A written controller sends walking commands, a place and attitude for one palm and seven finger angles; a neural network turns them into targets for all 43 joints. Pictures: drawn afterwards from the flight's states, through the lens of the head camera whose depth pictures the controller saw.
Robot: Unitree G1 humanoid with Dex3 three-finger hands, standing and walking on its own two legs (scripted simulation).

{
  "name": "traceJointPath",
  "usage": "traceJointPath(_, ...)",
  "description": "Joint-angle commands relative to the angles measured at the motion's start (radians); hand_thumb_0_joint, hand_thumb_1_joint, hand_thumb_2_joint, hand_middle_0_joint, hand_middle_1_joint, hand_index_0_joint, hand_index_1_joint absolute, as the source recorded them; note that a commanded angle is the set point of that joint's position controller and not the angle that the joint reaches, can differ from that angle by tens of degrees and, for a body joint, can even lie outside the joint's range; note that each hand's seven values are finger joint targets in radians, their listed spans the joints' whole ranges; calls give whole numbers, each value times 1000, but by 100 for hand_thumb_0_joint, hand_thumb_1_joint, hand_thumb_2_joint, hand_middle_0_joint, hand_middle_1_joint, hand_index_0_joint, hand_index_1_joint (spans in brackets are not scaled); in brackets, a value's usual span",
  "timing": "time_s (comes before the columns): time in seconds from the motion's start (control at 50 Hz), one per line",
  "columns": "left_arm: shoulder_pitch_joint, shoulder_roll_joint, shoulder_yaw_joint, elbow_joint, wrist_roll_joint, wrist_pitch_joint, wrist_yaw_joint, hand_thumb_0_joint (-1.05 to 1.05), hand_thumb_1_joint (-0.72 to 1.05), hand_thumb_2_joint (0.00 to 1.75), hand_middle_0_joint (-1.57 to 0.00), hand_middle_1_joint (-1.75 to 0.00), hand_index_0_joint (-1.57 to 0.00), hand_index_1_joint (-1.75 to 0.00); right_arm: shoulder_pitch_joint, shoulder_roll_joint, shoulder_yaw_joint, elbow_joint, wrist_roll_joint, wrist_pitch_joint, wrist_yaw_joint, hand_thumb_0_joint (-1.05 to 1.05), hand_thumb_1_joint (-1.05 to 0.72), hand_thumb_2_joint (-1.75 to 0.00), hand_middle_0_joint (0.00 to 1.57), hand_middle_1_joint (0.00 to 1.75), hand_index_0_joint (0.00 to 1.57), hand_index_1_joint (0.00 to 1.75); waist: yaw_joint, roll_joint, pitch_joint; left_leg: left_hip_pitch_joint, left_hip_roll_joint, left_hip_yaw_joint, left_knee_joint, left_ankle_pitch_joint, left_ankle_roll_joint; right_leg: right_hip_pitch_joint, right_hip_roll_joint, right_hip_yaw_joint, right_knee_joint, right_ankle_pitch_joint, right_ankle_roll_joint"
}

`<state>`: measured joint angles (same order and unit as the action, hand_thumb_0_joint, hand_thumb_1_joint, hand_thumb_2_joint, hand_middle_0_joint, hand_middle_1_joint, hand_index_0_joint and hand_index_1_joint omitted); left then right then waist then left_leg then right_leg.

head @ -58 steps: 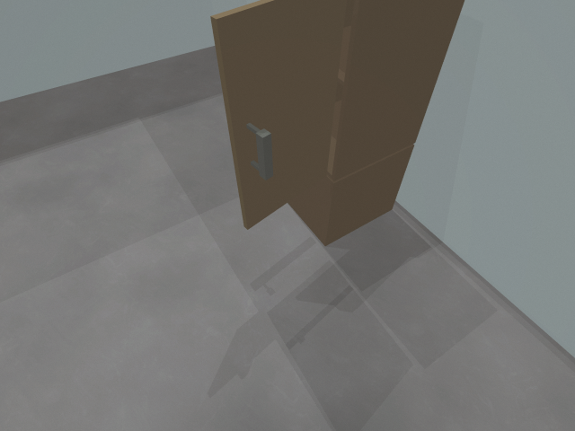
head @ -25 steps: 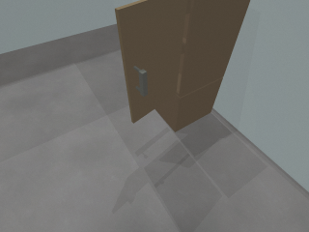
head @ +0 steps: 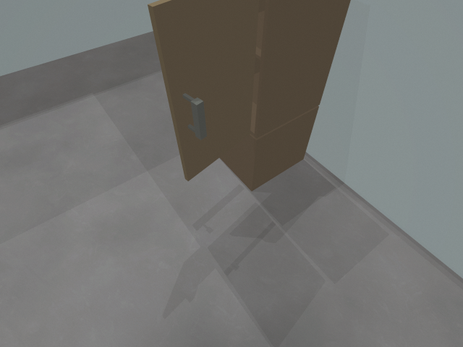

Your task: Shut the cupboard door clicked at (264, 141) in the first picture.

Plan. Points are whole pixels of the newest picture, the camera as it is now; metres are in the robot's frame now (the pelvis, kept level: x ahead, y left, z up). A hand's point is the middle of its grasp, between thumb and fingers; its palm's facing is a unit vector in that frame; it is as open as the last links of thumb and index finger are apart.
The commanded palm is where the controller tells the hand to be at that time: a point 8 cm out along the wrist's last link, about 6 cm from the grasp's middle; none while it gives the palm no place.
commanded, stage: walk around to get in front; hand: left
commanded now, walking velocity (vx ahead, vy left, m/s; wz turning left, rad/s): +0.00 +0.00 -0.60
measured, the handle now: (194, 116) +0.70 +0.16 -0.05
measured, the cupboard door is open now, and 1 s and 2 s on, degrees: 100 100 100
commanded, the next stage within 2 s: none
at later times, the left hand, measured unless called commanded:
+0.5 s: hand out of the picture +0.04 +0.17 -0.16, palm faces -0.19 -0.94 -0.27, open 7.4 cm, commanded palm none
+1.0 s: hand (180, 344) +0.15 +0.12 -0.17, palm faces -0.51 -0.81 -0.30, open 7.4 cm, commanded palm none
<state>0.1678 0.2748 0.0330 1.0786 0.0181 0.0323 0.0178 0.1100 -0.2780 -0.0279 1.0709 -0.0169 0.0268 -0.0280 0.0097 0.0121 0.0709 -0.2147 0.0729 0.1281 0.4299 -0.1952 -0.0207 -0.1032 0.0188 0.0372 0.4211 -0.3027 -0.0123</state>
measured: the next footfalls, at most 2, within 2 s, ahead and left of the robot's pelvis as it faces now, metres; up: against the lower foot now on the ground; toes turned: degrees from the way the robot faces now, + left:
left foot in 0.62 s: +0.05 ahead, +0.14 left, +0.00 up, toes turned -21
right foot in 0.84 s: -0.04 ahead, -0.17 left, +0.00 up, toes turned -28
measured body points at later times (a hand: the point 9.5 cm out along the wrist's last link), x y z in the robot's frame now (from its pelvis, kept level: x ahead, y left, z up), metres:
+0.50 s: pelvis -0.03 -0.02 +0.00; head +0.03 -0.05 +0.45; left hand +0.05 +0.22 -0.14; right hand +0.03 -0.29 -0.15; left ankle +0.00 +0.14 -0.69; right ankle -0.04 -0.10 -0.74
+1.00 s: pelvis -0.04 -0.02 -0.02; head +0.01 -0.06 +0.43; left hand +0.18 +0.16 -0.15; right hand -0.11 -0.31 -0.15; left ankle +0.02 +0.11 -0.71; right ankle -0.07 -0.15 -0.74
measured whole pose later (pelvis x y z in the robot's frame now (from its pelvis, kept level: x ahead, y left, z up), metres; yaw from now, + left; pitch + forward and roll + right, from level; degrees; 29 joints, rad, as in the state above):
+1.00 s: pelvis -0.04 -0.02 -0.02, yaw -32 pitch +1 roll +1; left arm 0.15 0.26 0.07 0.88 0.04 0.05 0.00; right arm 0.15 -0.28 -0.06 0.89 -0.01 0.05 -0.03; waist 0.00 -0.01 0.13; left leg -0.42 0.06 0.04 0.90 -0.50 -0.06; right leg -0.38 0.02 0.09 0.64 -0.28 0.00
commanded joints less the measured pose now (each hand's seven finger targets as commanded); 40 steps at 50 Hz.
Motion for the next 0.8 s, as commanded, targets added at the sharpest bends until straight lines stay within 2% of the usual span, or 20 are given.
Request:
traceJointPath(0.0, 29, 136, 40, -106, 0, 6, -6, 0, 90, 90, -20, -30, -20, -30, 80, -157, -51, -74, -7, -2, -16, 0, -90, -90, 20, 30, 20, 30, -26, 57, -66, 126, 169, -111, 2, 178, 62, -202, -72, 64, 114, 281, -18)
traceJointPath(0.06, 40, 89, 46, -141, 1, 20, -19, 0, 90, 90, -20, -30, -20, -30, 90, -179, -65, -99, -13, -10, -14, 0, -90, -90, 20, 30, 20, 30, -17, 208, -70, 63, 320, -204, -104, 128, 158, -255, -16, -27, 383, -163, 0)
traceJointPath(0.1, 60, 67, 53, -156, 1, 23, -28, 0, 90, 90, -20, -30, -20, -30, 54, -173, -67, -121, -18, -15, -13, 0, -90, -90, 20, 30, 20, 30, 6, 202, -71, -32, 342, -178, -90, 110, 166, -189, -54, -34, 394, -242, -6)
traceJointPath(0.14, 192, 95, 73, -126, 10, 13, -30, 0, 90, 90, -20, -30, -20, -30, -41, -151, -67, -157, -8, -5, -13, 0, -90, -90, 20, 30, 20, 30, 91, 11, -71, -192, 213, -52, 150, -18, 69, -27, -74, 11, 95, 42, -13)
traceJointPath(0.16, 207, 208, 94, -129, 27, -1, -15, 0, 90, 90, -20, -30, -20, -30, -37, -59, -59, -191, 3, 3, -9, 0, -90, -90, 20, 30, 20, 30, 86, -377, -48, -351, 6, 65, 444, -317, -31, -15, -315, 404, -145, 182, -88)
traceJointPath(0.18, 199, 228, 92, -142, 11, -3, -8, 0, 90, 90, -20, -30, -20, -30, -62, -81, -60, -205, 4, 11, -3, 0, -90, -90, 20, 30, 20, 30, 100, -294, -27, -352, -32, -80, 640, -428, -28, -104, -390, 498, -180, 256, -185)
traceJointPath(0.2, 138, 193, 91, -156, 12, -3, -2, 0, 90, 90, -20, -30, -20, -30, -55, -70, -66, -188, 5, 16, -5, 0, -90, -90, 20, 30, 20, 30, 49, -217, 9, -373, -19, -150, 737, -342, -20, -143, -332, 459, -151, 226, -201)
traceJointPath(0.24, 80, 131, 80, -176, 7, -14, 11, 0, 90, 90, -20, -30, -20, -30, -23, -51, -59, -173, 1, 7, -7, 0, -90, -90, 20, 30, 20, 30, 13, -149, -39, -387, -1, -171, 752, -250, -33, -58, -273, 364, -61, 464, -197)
traceJointPath(0.3, 140, 115, 82, -163, 4, -23, 18, 0, 90, 90, -20, -30, -20, -30, -29, -18, -49, -177, 8, 3, -13, 0, -90, -90, 20, 30, 20, 30, 28, -132, -136, -353, -20, -150, 629, -245, -49, 89, -233, 315, 8, 735, -184)
traceJointPath(0.46, 124, 133, 100, -182, 13, -7, 9, 0, 90, 90, -20, -30, -20, -30, -45, -6, -50, -214, 19, -4, -16, 0, -90, -90, 20, 30, 20, 30, 30, -157, -112, -218, -57, -154, 373, -253, -32, 1, -203, 413, -21, 558, -184)
traceJointPath(0.52, 65, 126, 99, -198, 9, -2, 4, 0, 90, 90, -20, -30, -20, -30, 47, -15, -50, -197, 23, -16, -22, 0, -90, -90, 20, 30, 20, 30, -19, -141, -139, -22, -64, -156, 107, -125, -22, -109, -151, 414, 36, 492, -123)
traceJointPath(0.54, 39, 108, 93, -211, 0, 0, 1, 0, 90, 90, -20, -30, -20, -30, 107, -43, -54, -182, 20, -25, -28, 0, -90, -90, 20, 30, 20, 30, -47, -100, -161, 148, -18, -171, -29, -42, -5, -233, -102, 359, 81, 380, -75)
traceJointPath(0.56, 51, 48, 81, -234, -11, 3, -9, 0, 90, 90, -20, -30, -20, -30, 125, -134, -67, -185, 4, -36, -32, 0, -90, -90, 20, 30, 20, 30, -48, 162, -164, 284, 215, -415, -141, 3, 74, -441, 36, 226, 228, 50, -7)
traceJointPath(0.58, 21, 47, 74, -261, -7, -1, -22, 0, 90, 90, -20, -30, -20, -30, 140, -198, -76, -200, -9, -32, -35, 0, -90, -90, 20, 30, 20, 30, -48, 297, -119, 212, 439, -578, -181, 139, 199, -509, 59, 35, 485, -326, 48)
traceJointPath(0.6, 3, 81, 86, -290, 7, -8, -35, 0, 90, 90, -20, -30, -20, -30, 110, -207, -74, -232, -16, -29, -39, 0, -90, -90, 20, 30, 20, 30, -38, 156, -74, 32, 468, -560, -161, 134, 265, -471, -7, 33, 646, -311, 64)
traceJointPath(0.62, -18, 76, 87, -276, 16, -1, -37, 0, 90, 90, -20, -30, -20, -30, 89, -176, -65, -226, -25, -39, -32, 0, -90, -90, 20, 30, 20, 30, -19, 178, -77, 32, 397, -525, -135, 271, 250, -500, -3, 33, 723, -274, 68)
traceJointPath(0.64, -18, 75, 89, -265, 11, 3, -42, 0, 90, 90, -20, -30, -20, -30, 68, -159, -60, -232, -24, -36, -29, 0, -90, -90, 20, 30, 20, 30, -8, 233, -71, 29, 326, -396, -96, 362, 213, -491, -18, 21, 746, -241, 71)
traceJointPath(0.68, -6, 52, 76, -267, 1, 11, -56, 0, 90, 90, -20, -30, -20, -30, 21, -143, -59, -247, -27, -31, -29, 0, -90, -90, 20, 30, 20, 30, 13, 260, -95, 30, 228, -187, -20, 448, 141, -394, -35, -47, 587, -215, 63)
traceJointPath(0.74, -1, 47, 68, -263, 1, 1, -65, 0, 90, 90, -20, -30, -20, -30, 66, -181, -74, -241, -22, -22, -22, 0, -90, -90, 20, 30, 20, 30, -6, 203, -123, 11, 202, -125, 89, 414, 86, -208, 24, -148, 311, -96, 45)
traceJointPath(0.78, 102, 102, 84, -236, 0, -6, -62, 0, 90, 90, -20, -30, -20, -30, 40, -174, -77, -260, -10, -14, -13, 0, -90, -90, 20, 30, 20, 30, 50, 95, -124, -148, 155, -71, 254, 177, 22, 13, -9, -103, 91, 144, 16)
